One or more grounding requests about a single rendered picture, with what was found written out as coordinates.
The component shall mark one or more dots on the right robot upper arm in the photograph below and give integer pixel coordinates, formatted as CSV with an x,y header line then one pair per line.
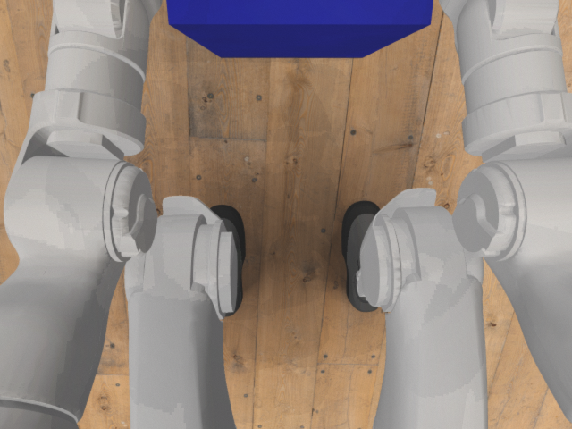
x,y
517,215

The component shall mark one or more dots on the left robot thigh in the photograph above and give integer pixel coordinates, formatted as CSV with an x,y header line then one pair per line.
x,y
176,366

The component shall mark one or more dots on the left robot upper arm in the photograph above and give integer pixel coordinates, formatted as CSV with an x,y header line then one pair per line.
x,y
74,223

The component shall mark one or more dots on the right robot forearm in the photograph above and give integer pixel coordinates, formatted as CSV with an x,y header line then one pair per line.
x,y
510,58

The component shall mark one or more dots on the left robot forearm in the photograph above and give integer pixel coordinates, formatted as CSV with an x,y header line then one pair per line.
x,y
97,65

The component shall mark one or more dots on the right robot shin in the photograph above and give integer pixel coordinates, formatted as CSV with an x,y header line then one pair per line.
x,y
412,198

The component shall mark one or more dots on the carton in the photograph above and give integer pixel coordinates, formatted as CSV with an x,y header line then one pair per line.
x,y
298,28

